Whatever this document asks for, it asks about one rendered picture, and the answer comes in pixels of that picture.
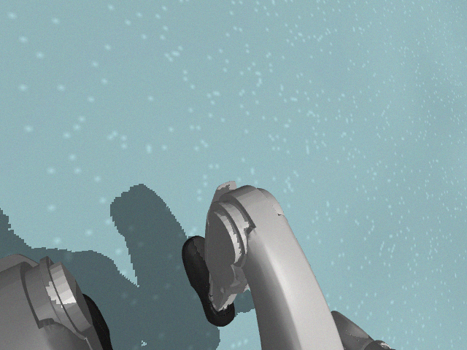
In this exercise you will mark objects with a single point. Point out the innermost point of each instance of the right robot hand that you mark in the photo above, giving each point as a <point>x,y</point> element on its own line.
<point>352,336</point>

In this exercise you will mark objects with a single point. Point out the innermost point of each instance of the left robot foot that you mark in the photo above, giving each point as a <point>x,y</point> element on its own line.
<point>99,324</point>

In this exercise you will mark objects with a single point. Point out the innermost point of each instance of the right robot foot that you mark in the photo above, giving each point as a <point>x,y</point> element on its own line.
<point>198,275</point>

